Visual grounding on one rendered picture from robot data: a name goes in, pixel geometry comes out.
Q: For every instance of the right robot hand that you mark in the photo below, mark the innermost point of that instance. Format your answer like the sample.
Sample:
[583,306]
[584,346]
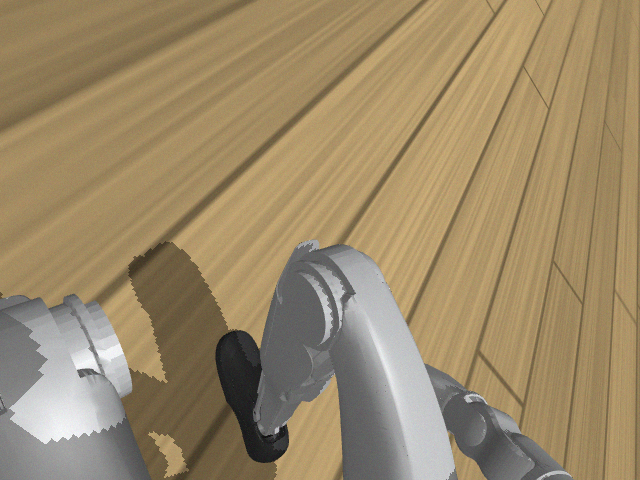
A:
[445,386]

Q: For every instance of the right robot arm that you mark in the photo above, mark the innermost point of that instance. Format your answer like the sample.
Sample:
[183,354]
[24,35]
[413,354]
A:
[493,440]

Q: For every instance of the right robot foot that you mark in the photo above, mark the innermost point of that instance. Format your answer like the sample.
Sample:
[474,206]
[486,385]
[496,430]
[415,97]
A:
[239,369]

